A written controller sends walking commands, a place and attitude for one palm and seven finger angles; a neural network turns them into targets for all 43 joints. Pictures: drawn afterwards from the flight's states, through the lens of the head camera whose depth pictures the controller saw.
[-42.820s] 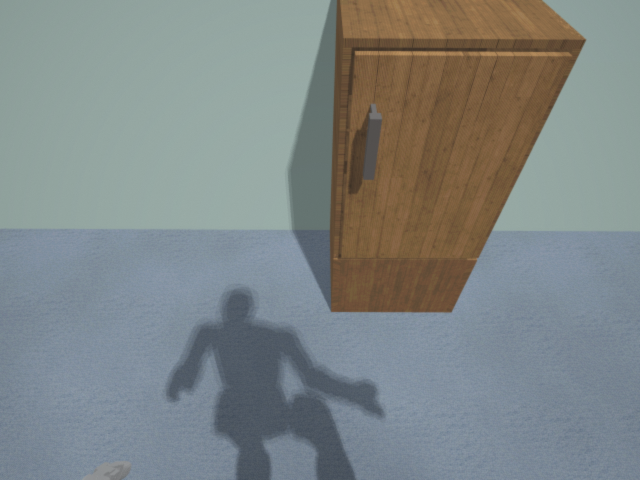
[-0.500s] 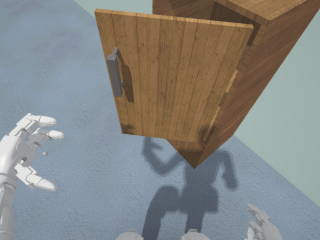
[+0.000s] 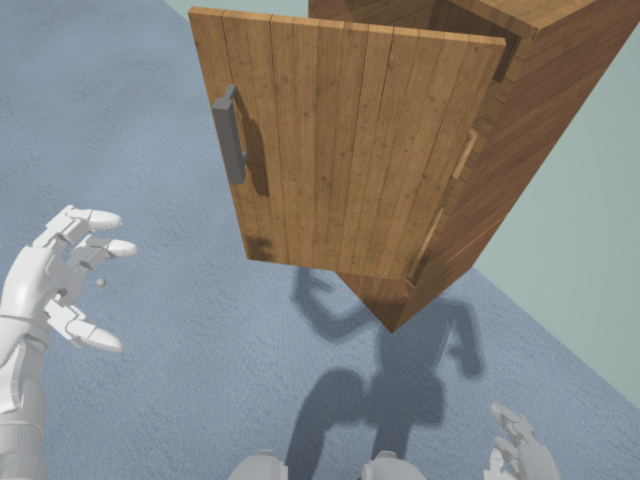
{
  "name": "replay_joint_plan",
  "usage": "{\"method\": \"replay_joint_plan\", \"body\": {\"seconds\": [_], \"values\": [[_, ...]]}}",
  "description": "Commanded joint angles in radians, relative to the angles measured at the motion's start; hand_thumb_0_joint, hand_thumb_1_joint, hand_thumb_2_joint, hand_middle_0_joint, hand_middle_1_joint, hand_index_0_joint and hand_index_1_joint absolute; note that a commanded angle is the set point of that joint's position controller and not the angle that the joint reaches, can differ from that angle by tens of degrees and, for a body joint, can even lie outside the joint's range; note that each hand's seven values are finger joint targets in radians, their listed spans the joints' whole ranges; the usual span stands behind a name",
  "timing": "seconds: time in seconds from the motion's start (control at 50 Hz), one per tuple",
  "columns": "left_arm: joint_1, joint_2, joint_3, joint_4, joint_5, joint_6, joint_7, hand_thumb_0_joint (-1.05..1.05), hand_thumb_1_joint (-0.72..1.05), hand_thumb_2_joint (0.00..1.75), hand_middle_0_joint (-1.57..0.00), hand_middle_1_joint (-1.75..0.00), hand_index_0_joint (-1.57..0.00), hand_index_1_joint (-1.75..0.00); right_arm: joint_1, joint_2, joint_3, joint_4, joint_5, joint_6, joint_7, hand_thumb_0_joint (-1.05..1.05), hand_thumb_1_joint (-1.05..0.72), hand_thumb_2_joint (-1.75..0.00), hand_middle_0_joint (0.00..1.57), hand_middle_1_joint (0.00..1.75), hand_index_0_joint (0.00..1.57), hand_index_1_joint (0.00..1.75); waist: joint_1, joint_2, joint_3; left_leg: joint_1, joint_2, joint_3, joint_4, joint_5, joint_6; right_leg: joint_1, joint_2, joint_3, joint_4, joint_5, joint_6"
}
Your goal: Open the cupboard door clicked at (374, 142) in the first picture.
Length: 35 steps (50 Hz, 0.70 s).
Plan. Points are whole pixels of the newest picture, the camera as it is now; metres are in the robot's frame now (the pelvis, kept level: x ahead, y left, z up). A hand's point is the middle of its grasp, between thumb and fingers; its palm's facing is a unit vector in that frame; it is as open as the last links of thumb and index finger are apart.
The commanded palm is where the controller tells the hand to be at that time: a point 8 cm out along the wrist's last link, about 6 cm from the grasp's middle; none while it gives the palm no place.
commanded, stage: move the hooked fingers beside the handle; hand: left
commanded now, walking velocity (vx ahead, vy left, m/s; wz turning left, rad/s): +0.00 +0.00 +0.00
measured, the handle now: (234, 136) +0.59 +0.17 +0.05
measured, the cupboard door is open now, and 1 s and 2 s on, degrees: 43 43 43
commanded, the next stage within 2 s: none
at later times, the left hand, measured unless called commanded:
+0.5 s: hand (132, 226) +0.40 +0.27 +0.07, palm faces -0.10 -0.99 -0.02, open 14.0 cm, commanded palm +0.38 +0.31 +0.07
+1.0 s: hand (166, 183) +0.48 +0.24 +0.06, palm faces -0.10 -0.99 -0.01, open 14.0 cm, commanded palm +0.47 +0.29 +0.06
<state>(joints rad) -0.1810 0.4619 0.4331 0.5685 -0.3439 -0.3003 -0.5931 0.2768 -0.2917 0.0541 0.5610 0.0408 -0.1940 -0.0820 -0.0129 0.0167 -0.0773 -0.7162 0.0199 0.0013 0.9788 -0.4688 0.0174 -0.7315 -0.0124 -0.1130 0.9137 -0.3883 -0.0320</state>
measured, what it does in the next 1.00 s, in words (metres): stands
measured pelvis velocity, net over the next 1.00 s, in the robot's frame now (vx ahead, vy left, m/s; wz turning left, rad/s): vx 0.01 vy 0.02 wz -0.04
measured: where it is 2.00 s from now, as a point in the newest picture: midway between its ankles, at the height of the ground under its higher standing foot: outside the picture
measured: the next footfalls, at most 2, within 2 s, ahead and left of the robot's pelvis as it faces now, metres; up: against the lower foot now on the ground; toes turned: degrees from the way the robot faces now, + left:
none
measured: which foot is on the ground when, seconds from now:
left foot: down 0.00-1.00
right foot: down 0.00-1.00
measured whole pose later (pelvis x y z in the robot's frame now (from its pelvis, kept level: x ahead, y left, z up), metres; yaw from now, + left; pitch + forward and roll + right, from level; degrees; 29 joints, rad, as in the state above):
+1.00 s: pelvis +0.01 +0.02 -0.01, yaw -2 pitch +19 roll -3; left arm -0.76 0.58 0.43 1.09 -0.17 -0.37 -0.49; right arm 0.37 -0.28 0.05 0.60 0.01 0.01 -0.04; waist -0.13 0.00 -0.09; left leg -0.88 0.03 0.03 1.03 -0.49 0.05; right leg -0.90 -0.01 -0.08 0.95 -0.38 0.00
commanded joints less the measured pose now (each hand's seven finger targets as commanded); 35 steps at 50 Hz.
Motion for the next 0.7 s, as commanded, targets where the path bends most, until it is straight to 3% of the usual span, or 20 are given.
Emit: {"method": "replay_joint_plan", "body": {"seconds": [0.0,0.02,0.08,0.12,0.16,0.2,0.26,0.3,0.36,0.38,0.4,0.46,0.48,0.52,0.56,0.6,0.62,0.68], "values": [[-0.371,0.332,0.087,-0.135,-0.009,-0.066,-0.007,0.00,-0.50,0.30,-0.30,-1.20,-0.30,-1.20,0.036,-0.158,-0.070,-0.106,0.007,-0.037,-0.018,0.00,-0.90,-0.90,0.20,0.30,0.20,0.30,-0.035,0.075,-0.304,0.081,-0.015,-0.022,-0.148,0.197,0.008,0.193,0.017,0.117,-0.134,0.087,0.005],[-0.382,0.308,0.067,-0.126,-0.008,-0.064,-0.010,0.00,-0.50,0.30,-0.30,-1.20,-0.30,-1.20,0.035,-0.153,-0.069,-0.109,0.007,-0.035,-0.016,0.00,-0.90,-0.90,0.20,0.30,0.20,0.30,-0.034,0.089,-0.305,0.081,-0.018,-0.019,-0.147,0.213,0.008,0.193,0.016,0.116,-0.129,0.109,0.006],[-0.348,0.353,0.117,-0.074,-0.008,-0.055,-0.009,0.00,-0.50,0.30,-0.30,-1.20,-0.30,-1.20,0.055,-0.160,-0.072,-0.113,0.004,-0.020,-0.006,0.00,-0.90,-0.90,0.20,0.30,0.20,0.30,-0.015,0.053,-0.355,0.074,-0.017,-0.016,-0.142,0.283,0.007,0.242,0.021,0.111,-0.110,0.195,0.004],[-0.358,0.345,0.109,-0.051,-0.004,-0.048,-0.007,0.00,-0.50,0.30,-0.30,-1.20,-0.30,-1.20,0.056,-0.158,-0.073,-0.118,0.004,-0.010,0.002,0.00,-0.90,-0.90,0.20,0.30,0.20,0.30,-0.015,0.081,-0.336,0.061,-0.017,-0.010,-0.144,0.288,0.004,0.226,0.019,0.108,-0.107,0.209,0.006],[-0.363,0.369,0.131,-0.017,-0.007,-0.046,-0.004,0.00,-0.50,0.30,-0.30,-1.20,-0.30,-1.20,0.066,-0.164,-0.075,-0.120,0.001,0.001,0.006,0.00,-0.90,-0.90,0.20,0.30,0.20,0.30,-0.010,0.051,-0.321,0.035,-0.016,-0.008,-0.137,0.296,0.005,0.242,0.023,0.114,-0.106,0.221,0.002],[-0.403,0.381,0.134,0.001,0.001,-0.053,-0.003,0.00,-0.50,0.30,-0.30,-1.20,-0.30,-1.20,0.076,-0.168,-0.078,-0.120,0.002,0.013,0.009,0.00,-0.90,-0.90,0.20,0.30,0.20,0.30,-0.025,0.033,-0.325,0.014,-0.015,0.000,-0.133,0.269,0.008,0.234,0.020,0.125,-0.112,0.204,0.011],[-0.457,0.360,0.107,-0.017,0.003,-0.080,-0.005,0.00,-0.50,0.30,-0.30,-1.20,-0.30,-1.20,0.090,-0.166,-0.082,-0.119,0.000,0.021,0.011,0.00,-0.90,-0.90,0.20,0.30,0.20,0.30,-0.033,0.073,-0.349,0.049,-0.015,-0.003,-0.131,0.303,0.011,0.215,0.028,0.114,-0.095,0.234,0.004],[-0.460,0.391,0.141,0.013,0.003,-0.088,-0.007,0.00,-0.50,0.30,-0.30,-1.20,-0.30,-1.20,0.107,-0.171,-0.087,-0.109,0.000,0.033,0.012,0.00,-0.90,-0.90,0.20,0.30,0.20,0.30,-0.032,0.056,-0.380,0.052,-0.012,-0.003,-0.127,0.308,0.010,0.222,0.029,0.115,-0.094,0.244,0.009],[-0.519,0.361,0.099,0.009,0.007,-0.099,-0.014,0.00,-0.50,0.30,-0.30,-1.20,-0.30,-1.20,0.115,-0.170,-0.087,-0.100,-0.001,0.041,0.011,0.00,-0.90,-0.90,0.20,0.30,0.20,0.30,-0.046,0.073,-0.387,0.071,-0.011,-0.008,-0.124,0.338,0.013,0.202,0.032,0.109,-0.084,0.268,0.005],[-0.512,0.375,0.111,0.024,0.015,-0.095,-0.014,0.00,-0.50,0.30,-0.30,-1.20,-0.30,-1.20,0.125,-0.171,-0.089,-0.097,0.000,0.048,0.013,0.00,-0.90,-0.90,0.20,0.30,0.20,0.30,-0.041,0.084,-0.403,0.086,-0.009,-0.009,-0.129,0.339,0.011,0.195,0.034,0.106,-0.086,0.263,0.007],[-0.547,0.368,0.093,0.027,0.021,-0.095,-0.011,0.00,-0.50,0.30,-0.30,-1.20,-0.30,-1.20,0.123,-0.171,-0.087,-0.093,0.001,0.053,0.012,0.00,-0.90,-0.90,0.20,0.30,0.20,0.30,-0.050,0.108,-0.387,0.093,-0.009,-0.014,-0.132,0.339,0.009,0.168,0.033,0.100,-0.084,0.255,0.006],[-0.628,0.341,0.057,0.053,0.032,-0.093,0.006,0.00,-0.50,0.30,-0.30,-1.20,-0.30,-1.20,0.135,-0.172,-0.089,-0.081,-0.001,0.062,0.011,0.00,-0.90,-0.90,0.20,0.30,0.20,0.30,-0.068,0.093,-0.373,0.112,-0.004,-0.026,-0.129,0.343,0.008,0.123,0.037,0.086,-0.081,0.234,0.002],[-0.646,0.370,0.080,0.060,0.042,-0.094,0.014,0.00,-0.50,0.30,-0.30,-1.20,-0.30,-1.20,0.146,-0.176,-0.090,-0.072,-0.004,0.069,0.011,0.00,-0.90,-0.90,0.20,0.30,0.20,0.30,-0.064,0.093,-0.404,0.127,-0.002,-0.028,-0.129,0.350,0.006,0.127,0.037,0.087,-0.080,0.236,0.005],[-0.658,0.339,0.051,0.088,0.054,-0.094,0.030,0.00,-0.50,0.30,-0.30,-1.20,-0.30,-1.20,0.144,-0.171,-0.087,-0.072,-0.004,0.079,0.014,0.00,-0.90,-0.90,0.20,0.30,0.20,0.30,-0.067,0.106,-0.388,0.134,-0.001,-0.034,-0.134,0.356,0.001,0.103,0.034,0.078,-0.078,0.229,0.004],[-0.672,0.368,0.075,0.095,0.060,-0.099,0.047,0.00,-0.50,0.30,-0.30,-1.20,-0.30,-1.20,0.154,-0.175,-0.090,-0.073,-0.007,0.087,0.017,0.00,-0.90,-0.90,0.20,0.30,0.20,0.30,-0.058,0.103,-0.409,0.146,0.001,-0.039,-0.127,0.395,-0.002,0.108,0.038,0.076,-0.067,0.247,-0.001],[-0.701,0.344,0.050,0.091,0.075,-0.101,0.060,0.00,-0.50,0.30,-0.30,-1.20,-0.30,-1.20,0.160,-0.171,-0.090,-0.071,-0.009,0.100,0.023,0.00,-0.90,-0.90,0.20,0.30,0.20,0.30,-0.063,0.127,-0.435,0.184,0.006,-0.046,-0.127,0.439,-0.010,0.088,0.036,0.070,-0.064,0.256,0.004],[-0.693,0.322,0.037,0.124,0.078,-0.097,0.065,0.00,-0.50,0.30,-0.30,-1.20,-0.30,-1.20,0.160,-0.169,-0.088,-0.072,-0.010,0.105,0.026,0.00,-0.90,-0.90,0.20,0.30,0.20,0.30,-0.065,0.119,-0.414,0.175,0.005,-0.043,-0.127,0.431,-0.009,0.083,0.037,0.069,-0.069,0.253,0.004],[-0.751,0.375,0.070,0.188,0.096,-0.100,0.085,0.00,-0.50,0.30,-0.30,-1.20,-0.30,-1.20,0.173,-0.176,-0.084,-0.063,-0.012,0.126,0.027,0.00,-0.90,-0.90,0.20,0.30,0.20,0.30,-0.076,0.073,-0.396,0.124,0.007,-0.038,-0.122,0.400,-0.004,0.090,0.040,0.072,-0.063,0.251,0.006]]}}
